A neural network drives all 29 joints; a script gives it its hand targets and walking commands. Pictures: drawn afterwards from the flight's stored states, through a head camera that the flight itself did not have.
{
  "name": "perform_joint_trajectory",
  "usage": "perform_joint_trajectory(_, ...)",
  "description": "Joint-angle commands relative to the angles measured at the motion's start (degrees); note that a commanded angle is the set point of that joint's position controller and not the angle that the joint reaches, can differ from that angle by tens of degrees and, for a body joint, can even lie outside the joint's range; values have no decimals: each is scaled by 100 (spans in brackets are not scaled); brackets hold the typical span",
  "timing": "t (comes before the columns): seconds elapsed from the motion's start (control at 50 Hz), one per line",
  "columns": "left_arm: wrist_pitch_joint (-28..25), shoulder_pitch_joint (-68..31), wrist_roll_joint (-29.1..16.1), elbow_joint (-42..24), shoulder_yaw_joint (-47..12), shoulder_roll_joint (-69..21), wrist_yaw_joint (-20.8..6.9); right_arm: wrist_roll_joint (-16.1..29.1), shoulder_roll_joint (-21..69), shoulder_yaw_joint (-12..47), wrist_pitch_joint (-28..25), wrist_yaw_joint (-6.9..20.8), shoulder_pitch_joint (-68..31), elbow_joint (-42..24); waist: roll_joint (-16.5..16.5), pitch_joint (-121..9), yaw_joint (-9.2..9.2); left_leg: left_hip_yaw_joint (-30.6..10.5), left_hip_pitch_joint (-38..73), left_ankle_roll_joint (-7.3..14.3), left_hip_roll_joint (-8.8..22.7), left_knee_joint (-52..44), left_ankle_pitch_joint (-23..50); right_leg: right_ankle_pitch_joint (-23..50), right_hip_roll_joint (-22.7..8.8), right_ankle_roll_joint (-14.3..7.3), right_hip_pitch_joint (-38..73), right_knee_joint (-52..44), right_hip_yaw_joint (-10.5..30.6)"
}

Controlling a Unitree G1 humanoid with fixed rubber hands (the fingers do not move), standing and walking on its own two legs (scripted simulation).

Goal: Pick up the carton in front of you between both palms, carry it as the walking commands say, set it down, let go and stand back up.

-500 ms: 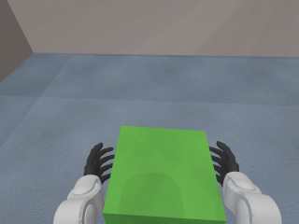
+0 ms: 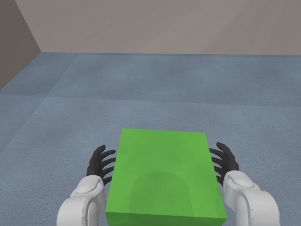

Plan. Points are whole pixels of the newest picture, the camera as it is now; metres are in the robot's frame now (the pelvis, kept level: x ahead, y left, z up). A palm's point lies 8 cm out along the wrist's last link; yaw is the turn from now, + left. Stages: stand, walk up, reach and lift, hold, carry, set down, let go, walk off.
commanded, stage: carry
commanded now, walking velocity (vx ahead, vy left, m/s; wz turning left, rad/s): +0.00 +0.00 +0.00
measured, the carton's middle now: (160, 192) +0.23 +0.00 -0.01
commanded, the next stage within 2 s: hold in 1.84 s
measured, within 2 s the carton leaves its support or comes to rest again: neither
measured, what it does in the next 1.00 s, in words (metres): shifts its weight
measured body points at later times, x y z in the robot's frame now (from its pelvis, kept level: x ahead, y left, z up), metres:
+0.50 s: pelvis -0.01 +0.01 +0.01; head +0.02 +0.01 +0.45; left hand +0.28 +0.15 +0.00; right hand +0.27 -0.15 +0.00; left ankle -0.02 +0.14 -0.73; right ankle -0.12 -0.05 -0.73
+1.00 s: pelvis -0.05 +0.04 +0.00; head -0.05 +0.05 +0.45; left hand +0.25 +0.18 +0.03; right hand +0.25 -0.12 +0.03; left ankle -0.03 +0.14 -0.74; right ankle -0.12 -0.05 -0.74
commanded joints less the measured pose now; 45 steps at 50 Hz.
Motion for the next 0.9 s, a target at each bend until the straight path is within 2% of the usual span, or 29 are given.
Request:
perform_joint_trajectory(0.0,-324,-2297,-1068,-310,-3230,-3848,-682,1099,3568,3532,-382,659,-2381,-612,-248,-1748,51,102,1660,230,133,459,3987,6584,-861,619,-138,965,284)
perform_joint_trajectory(0.04,-545,-2524,-905,25,-2948,-3375,-820,770,3299,3198,-575,749,-2223,205,50,-1606,42,-183,1837,401,482,627,4908,4370,-611,618,-508,441,370)
perform_joint_trajectory(0.08,-795,-2371,-619,829,-2702,-3286,-965,487,3271,2922,-874,890,-2227,863,-129,-1113,68,-75,1217,191,346,473,4094,4085,-518,617,-360,-191,293)
perform_joint_trajectory(0.1,-953,-2530,-502,1062,-2670,-3295,-1030,334,3150,2672,-1039,942,-2444,1053,31,-982,92,-24,837,104,331,416,3154,4031,-564,562,-151,-428,304)
perform_joint_trajectory(0.14,-1222,-2770,-394,1634,-2443,-3299,-1102,158,3224,2461,-1350,1038,-2634,1578,-163,-406,61,-11,113,53,128,251,2019,4486,-597,471,114,-369,101)
perform_joint_trajectory(0.18,-1393,-2699,-152,2205,-2350,-3302,-1127,69,3117,2352,-1584,1122,-2741,1876,-361,-387,112,276,-297,-17,-71,334,889,5737,-807,468,530,-235,344)
perform_joint_trajectory(0.2,-1490,-2750,-142,2228,-2279,-3245,-1093,-14,3029,2136,-1670,1106,-2575,2050,-272,-392,69,265,-424,-33,-89,136,869,6242,-832,423,814,-5,233)
perform_joint_trajectory(0.22,-1581,-2742,-220,2244,-2475,-3442,-1110,169,3256,2446,-1758,1160,-2738,2002,-434,-612,101,130,-181,-4,-74,86,996,6478,-920,442,799,32,436)
perform_joint_trajectory(0.26,-1666,-2925,-212,2192,-2548,-3891,-1178,310,3585,2548,-1881,1291,-2954,2193,-34,-995,118,-34,785,89,115,-132,2661,5810,-789,494,175,365,334)
perform_joint_trajectory(0.28,-1725,-2892,-230,2262,-2610,-4116,-1235,457,3857,2829,-1951,1363,-3057,2007,-195,-1280,135,-169,1298,176,279,187,3826,5367,-732,567,-133,430,262)
perform_joint_trajectory(0.3,-1805,-2967,-180,2166,-2456,-4224,-1335,505,3968,2804,-1987,1428,-3248,1974,-90,-1629,89,-330,1876,296,534,472,4340,4932,-719,639,-527,418,324)
perform_joint_trajectory(0.32,-1865,-2951,-156,2398,-2579,-4491,-1403,477,4035,2887,-2110,1501,-3209,1990,232,-1900,60,-389,2032,377,543,635,5030,4763,-706,499,-343,339,397)
perform_joint_trajectory(0.36,-2205,-3168,-75,2575,-2429,-4410,-1556,224,4104,2641,-2382,1598,-3327,2504,40,-1894,81,-346,1383,366,597,825,4423,4998,-713,369,110,117,437)
perform_joint_trajectory(0.4,-2699,-3562,-95,2899,-2222,-4295,-1671,176,3963,2435,-2876,1643,-3857,2707,-407,-1397,81,-64,447,195,254,711,2375,5350,-868,332,398,168,299)
perform_joint_trajectory(0.42,-2971,-3655,-26,2972,-2172,-4159,-1663,218,3977,2398,-3156,1691,-4003,2813,-216,-1467,35,-56,478,107,288,520,1990,5359,-950,279,429,230,418)
perform_joint_trajectory(0.44,-3189,-3828,-159,3010,-2387,-4275,-1687,265,4006,2464,-3396,1726,-4024,2866,-173,-1575,7,-43,633,153,231,398,2336,5627,-834,275,516,456,298)
perform_joint_trajectory(0.48,-3484,-3924,-147,3210,-2472,-4401,-1730,332,4024,2679,-3692,1803,-4282,2886,-135,-1593,30,-191,873,263,386,396,2654,4602,-880,266,94,366,356)
perform_joint_trajectory(0.5,-3626,-4112,-184,2933,-2557,-4302,-1737,346,4052,2719,-3770,1804,-4074,2997,120,-1923,38,-341,1187,343,455,541,3230,4437,-794,301,93,374,384)
perform_joint_trajectory(0.56,-3504,-3608,-149,3183,-2601,-4289,-1722,488,4140,3092,-3691,1821,-3988,3050,189,-2100,43,-343,1328,398,528,650,4014,4231,-785,346,60,334,421)
perform_joint_trajectory(0.58,-3413,-3389,-62,3267,-2592,-4348,-1735,337,4214,3016,-3574,1815,-3572,3248,-70,-2119,56,-352,1224,406,504,771,4208,4498,-651,276,164,305,348)
perform_joint_trajectory(0.62,-3188,-3427,-176,3055,-2741,-4575,-1760,405,4427,3007,-3397,1835,-3529,3082,124,-2147,51,-360,955,309,455,741,3837,4805,-749,281,341,523,324)
perform_joint_trajectory(0.66,-2920,-3143,20,3302,-2576,-4573,-1770,293,4348,2858,-3135,1863,-3504,3131,16,-2001,70,-439,951,356,570,681,3668,4371,-783,225,214,336,465)
perform_joint_trajectory(0.68,-2841,-3237,-135,3205,-2671,-4749,-1802,312,4496,2957,-3031,1862,-3573,3097,-228,-1734,73,-327,738,289,444,566,3362,4689,-865,226,126,486,359)
perform_joint_trajectory(0.7,-2776,-3346,-224,2896,-2815,-4861,-1804,350,4616,2878,-2950,1858,-3472,3061,-139,-1703,78,-380,778,319,508,628,3248,4831,-914,245,55,409,444)
perform_joint_trajectory(0.72,-2715,-3478,-289,2921,-2830,-4937,-1831,349,4532,2962,-2873,1843,-3683,2822,-299,-1652,58,-404,678,281,507,513,2924,4322,-936,195,98,334,422)
perform_joint_trajectory(0.76,-2603,-3678,-344,2740,-2921,-4970,-1847,304,4536,2893,-2738,1831,-3669,2844,-177,-1583,39,-420,662,355,541,530,2349,3695,-877,178,27,91,485)
perform_joint_trajectory(0.78,-2530,-3505,-264,2916,-2718,-4885,-1833,343,4529,2924,-2713,1826,-3760,2728,-45,-1400,24,-430,725,288,572,337,2050,3051,-901,115,-215,68,517)
perform_joint_trajectory(0.82,-2534,-3614,-253,2882,-2664,-4851,-1824,148,4471,2585,-2670,1812,-3582,2949,38,-1277,51,-402,746,197,504,234,1832,2792,-919,144,-400,-38,620)
perform_joint_trajectory(0.88,-2610,-3946,-347,2651,-2798,-4922,-1832,314,4650,2639,-2718,1849,-3558,2897,-119,-1514,54,-489,753,281,598,392,2787,3151,-843,158,-258,101,481)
